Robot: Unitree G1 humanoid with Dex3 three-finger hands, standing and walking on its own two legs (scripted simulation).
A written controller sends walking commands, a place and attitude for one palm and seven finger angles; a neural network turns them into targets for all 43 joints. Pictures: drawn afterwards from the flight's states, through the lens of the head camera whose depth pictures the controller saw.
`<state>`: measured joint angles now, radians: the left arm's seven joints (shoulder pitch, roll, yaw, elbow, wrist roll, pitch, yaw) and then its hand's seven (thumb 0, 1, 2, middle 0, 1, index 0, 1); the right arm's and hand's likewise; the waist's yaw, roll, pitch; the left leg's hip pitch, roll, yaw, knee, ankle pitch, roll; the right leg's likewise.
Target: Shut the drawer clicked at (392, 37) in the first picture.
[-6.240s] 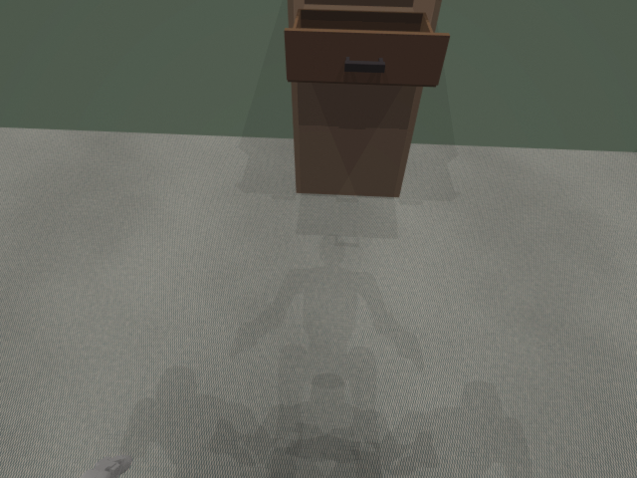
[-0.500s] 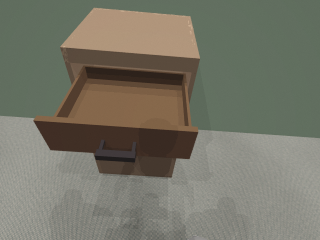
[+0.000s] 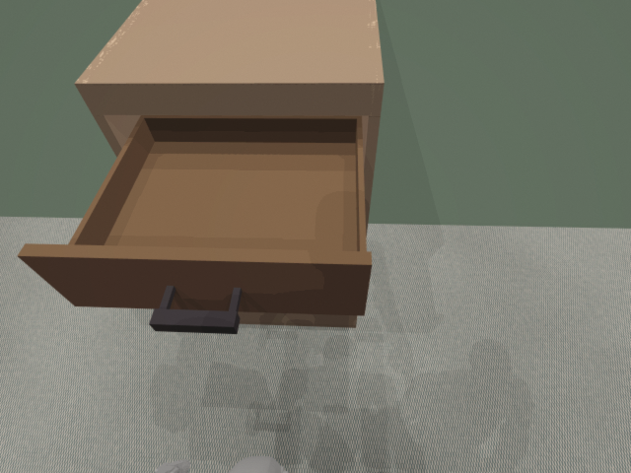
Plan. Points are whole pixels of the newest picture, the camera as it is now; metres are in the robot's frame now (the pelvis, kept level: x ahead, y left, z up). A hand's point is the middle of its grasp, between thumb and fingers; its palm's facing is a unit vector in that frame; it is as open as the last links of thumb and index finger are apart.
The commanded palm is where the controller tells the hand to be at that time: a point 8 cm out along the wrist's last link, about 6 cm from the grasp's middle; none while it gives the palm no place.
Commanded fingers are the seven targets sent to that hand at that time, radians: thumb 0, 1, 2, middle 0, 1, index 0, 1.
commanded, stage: come to a stop and stand still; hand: left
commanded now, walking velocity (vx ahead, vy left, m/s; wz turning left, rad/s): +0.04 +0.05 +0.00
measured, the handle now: (199, 307) +0.32 +0.18 +0.01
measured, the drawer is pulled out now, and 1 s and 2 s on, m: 0.30 0.30 0.30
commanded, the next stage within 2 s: look again from close up in 1.14 s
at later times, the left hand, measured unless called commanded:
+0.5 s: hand out of the picture -0.08 +0.25 -0.17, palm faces +0.02 -0.99 -0.17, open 7.4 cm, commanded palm none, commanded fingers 0.00 0.90 0.90 -0.20 -0.30 -0.20 -0.30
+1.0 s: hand out of the picture +0.01 +0.16 -0.17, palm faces +0.03 -0.97 -0.23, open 7.1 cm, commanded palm none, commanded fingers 0.00 0.90 0.90 -0.20 -0.30 -0.20 -0.30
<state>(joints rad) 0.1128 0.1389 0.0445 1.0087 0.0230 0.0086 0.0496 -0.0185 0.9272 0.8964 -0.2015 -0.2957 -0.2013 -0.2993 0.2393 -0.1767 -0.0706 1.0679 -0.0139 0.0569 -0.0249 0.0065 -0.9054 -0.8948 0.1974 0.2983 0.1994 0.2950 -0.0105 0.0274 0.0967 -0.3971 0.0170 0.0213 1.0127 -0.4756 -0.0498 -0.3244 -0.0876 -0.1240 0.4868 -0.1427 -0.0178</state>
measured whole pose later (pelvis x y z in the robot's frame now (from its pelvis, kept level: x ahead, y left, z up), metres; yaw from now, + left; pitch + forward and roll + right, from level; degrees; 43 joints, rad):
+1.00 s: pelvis -0.03 -0.02 +0.00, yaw -1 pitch -1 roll +0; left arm 0.22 0.16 0.02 1.11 0.00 -0.01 0.05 0.00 0.96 0.90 -0.20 -0.30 -0.20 -0.30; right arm 0.29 -0.12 -0.02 1.16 -0.02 0.00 -0.04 0.01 -0.91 -0.89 0.20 0.30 0.20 0.30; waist -0.02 0.02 0.01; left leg -0.16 0.07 0.01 0.43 -0.25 -0.07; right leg -0.13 0.04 -0.07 0.43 -0.29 -0.05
